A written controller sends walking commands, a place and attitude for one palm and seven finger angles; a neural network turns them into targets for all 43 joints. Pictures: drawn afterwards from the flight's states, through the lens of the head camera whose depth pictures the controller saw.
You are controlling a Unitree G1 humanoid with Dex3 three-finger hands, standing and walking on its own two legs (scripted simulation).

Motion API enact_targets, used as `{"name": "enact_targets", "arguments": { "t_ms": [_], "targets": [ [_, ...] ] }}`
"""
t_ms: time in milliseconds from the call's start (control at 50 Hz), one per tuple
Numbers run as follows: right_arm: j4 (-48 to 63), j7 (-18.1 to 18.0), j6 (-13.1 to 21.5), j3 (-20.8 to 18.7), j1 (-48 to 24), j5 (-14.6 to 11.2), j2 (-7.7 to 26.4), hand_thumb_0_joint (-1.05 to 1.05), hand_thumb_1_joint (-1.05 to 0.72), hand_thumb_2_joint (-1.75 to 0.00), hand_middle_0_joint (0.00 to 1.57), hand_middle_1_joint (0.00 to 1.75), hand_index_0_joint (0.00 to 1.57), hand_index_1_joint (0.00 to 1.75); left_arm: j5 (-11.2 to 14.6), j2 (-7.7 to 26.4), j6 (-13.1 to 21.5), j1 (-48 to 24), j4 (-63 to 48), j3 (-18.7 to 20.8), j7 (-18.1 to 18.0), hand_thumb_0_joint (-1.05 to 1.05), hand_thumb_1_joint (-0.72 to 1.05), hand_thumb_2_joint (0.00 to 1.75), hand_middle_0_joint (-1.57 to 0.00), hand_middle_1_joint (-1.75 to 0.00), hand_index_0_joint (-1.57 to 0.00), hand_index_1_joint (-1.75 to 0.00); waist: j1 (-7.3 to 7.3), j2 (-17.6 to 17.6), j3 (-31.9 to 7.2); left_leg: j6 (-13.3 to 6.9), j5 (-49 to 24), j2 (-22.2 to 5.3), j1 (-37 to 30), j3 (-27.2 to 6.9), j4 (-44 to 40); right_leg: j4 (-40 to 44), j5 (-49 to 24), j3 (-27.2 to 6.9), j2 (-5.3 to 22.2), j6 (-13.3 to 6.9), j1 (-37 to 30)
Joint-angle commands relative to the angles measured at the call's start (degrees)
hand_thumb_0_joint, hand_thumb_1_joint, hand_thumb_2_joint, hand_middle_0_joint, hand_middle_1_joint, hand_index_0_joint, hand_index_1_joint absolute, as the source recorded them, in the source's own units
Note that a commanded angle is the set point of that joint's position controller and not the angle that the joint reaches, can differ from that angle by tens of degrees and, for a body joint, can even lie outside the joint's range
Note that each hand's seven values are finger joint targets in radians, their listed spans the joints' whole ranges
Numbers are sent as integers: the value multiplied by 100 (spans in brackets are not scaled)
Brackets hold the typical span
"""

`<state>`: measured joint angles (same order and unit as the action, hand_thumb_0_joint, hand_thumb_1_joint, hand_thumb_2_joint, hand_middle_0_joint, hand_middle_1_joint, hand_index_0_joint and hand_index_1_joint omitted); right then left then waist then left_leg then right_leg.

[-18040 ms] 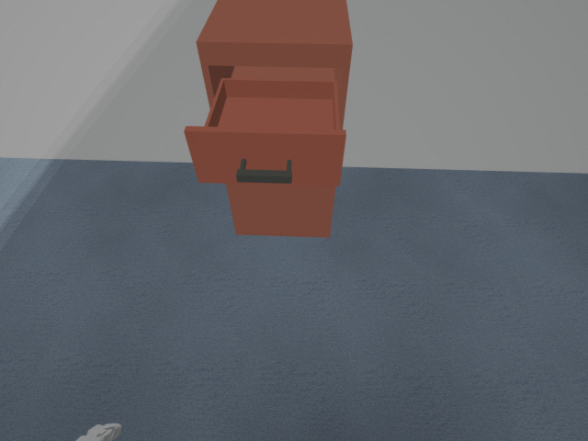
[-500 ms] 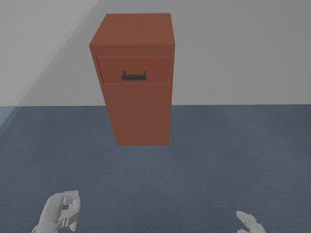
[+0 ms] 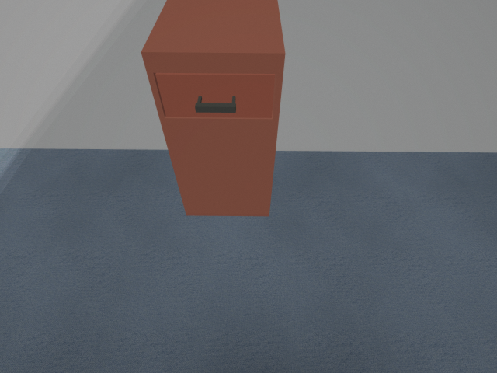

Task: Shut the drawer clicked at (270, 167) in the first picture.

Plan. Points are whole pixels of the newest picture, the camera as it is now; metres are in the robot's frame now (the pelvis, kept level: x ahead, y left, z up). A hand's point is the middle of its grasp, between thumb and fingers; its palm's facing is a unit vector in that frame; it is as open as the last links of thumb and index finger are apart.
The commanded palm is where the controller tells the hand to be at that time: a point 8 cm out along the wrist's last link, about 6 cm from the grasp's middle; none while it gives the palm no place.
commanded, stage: let the arm hang, fingers relaxed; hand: left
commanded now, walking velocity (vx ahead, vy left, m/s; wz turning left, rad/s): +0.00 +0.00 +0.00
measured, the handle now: (216, 103) +0.87 +0.16 -0.09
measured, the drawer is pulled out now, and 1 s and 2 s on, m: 0.00 0.00 0.00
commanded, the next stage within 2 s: look to check the result in 0.44 s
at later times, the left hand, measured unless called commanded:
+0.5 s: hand out of the picture +0.03 +0.18 -0.17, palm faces +0.01 -0.98 -0.22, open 7.3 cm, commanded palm none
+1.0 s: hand out of the picture +0.05 +0.18 -0.17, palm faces +0.00 -0.97 -0.25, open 7.4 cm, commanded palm none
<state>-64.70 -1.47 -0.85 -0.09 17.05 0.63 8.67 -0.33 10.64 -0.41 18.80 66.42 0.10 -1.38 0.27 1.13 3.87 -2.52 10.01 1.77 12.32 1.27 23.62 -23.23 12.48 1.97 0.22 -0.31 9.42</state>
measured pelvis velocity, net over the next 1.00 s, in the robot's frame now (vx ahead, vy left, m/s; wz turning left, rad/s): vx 0.02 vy -0.02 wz -0.01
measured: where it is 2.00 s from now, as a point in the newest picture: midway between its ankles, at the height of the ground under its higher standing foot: outside the picture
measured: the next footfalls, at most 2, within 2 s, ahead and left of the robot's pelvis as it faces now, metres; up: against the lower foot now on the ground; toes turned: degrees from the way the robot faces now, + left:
none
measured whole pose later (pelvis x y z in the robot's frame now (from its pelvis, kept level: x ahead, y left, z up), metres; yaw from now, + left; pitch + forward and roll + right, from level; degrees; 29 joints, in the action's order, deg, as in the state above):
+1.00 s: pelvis +0.02 -0.02 +0.00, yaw -1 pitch -1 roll +0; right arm -65.2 -1.4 0.2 -0.7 10.7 0.8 12.2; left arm -0.3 12.2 0.9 11.2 65.7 0.5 -1.0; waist -0.2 0.8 3.2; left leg -1.1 9.8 0.6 9.2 1.4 20.3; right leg -20.2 12.3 1.7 -1.0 -1.5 6.7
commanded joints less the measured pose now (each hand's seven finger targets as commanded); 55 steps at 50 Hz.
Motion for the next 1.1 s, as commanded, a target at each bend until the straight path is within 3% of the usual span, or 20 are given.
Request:
{"name": "enact_targets", "arguments": {
  "t_ms": [0, 120, 180, 320, 460, 560, 1080],
  "targets": [
    [120, -69, 113, -138, 270, 24, 648, 0, -90, -90, 20, 30, 20, 30, -19, 583, 107, 108, -175, 106, -60, 0, 90, 90, -20, -30, -20, -30, -44, -113, 21, -60, 199, -716, -67, -729, -578, 493, 275, -517, 501, -300, 357],
    [87, -60, 118, -160, 265, 45, 584, 0, -90, -90, 20, 30, 20, 30, -37, 550, 107, -9, -210, 140, -69, 0, 90, 90, -20, -30, -20, -30, -45, 1, 213, -43, 450, -697, 98, -736, -670, 501, 379, -539, 488, -297, 436],
    [102, -58, 138, -174, 266, 46, 578, 0, -90, -90, 20, 30, 20, 30, -42, 563, 126, -64, -254, 170, -68, 0, 90, 90, -20, -30, -20, -30, -38, -150, 170, -41, 290, -690, 95, -714, -624, 521, 301, -536, 507, -290, 373],
    [120, -68, 178, -201, 137, 40, 677, 0, -90, -90, 20, 30, 20, 30, -38, 643, 152, -288, -327, 206, -58, 0, 90, 90, -20, -30, -20, -30, -54, 30, 74, -30, -66, -737, -44, -720, -608, 514, 39, -547, 518, -289, 283],
    [157, -58, 163, -221, -2, 38, 813, 0, -90, -90, 20, 30, 20, 30, -38, 744, 160, -384, -349, 211, -41, 0, 90, 90, -20, -30, -20, -30, -60, -46, 40, -17, -16, -741, -168, -693, -590, 623, 111, -596, 541, -294, 319],
    [153, -61, 180, -209, -79, 30, 904, 0, -90, -90, 20, 30, 20, 30, -31, 835, 177, -441, -326, 208, -35, 0, 90, 90, -20, -30, -20, -30, -66, -68, -174, -14, -370, -772, -344, -678, -552, 603, -163, -595, 560, -288, 183],
    [144, -54, 180, -199, -522, 33, 1201, 0, -90, -90, 20, 30, 20, 30, -23, 1101, 212, -719, -296, 213, -27, 0, 90, 90, -20, -30, -20, -30, -67, -108, -200, 47, -677, -804, -601, -608, -624, 774, -623, -645, 613, -261, 21]
  ]
}}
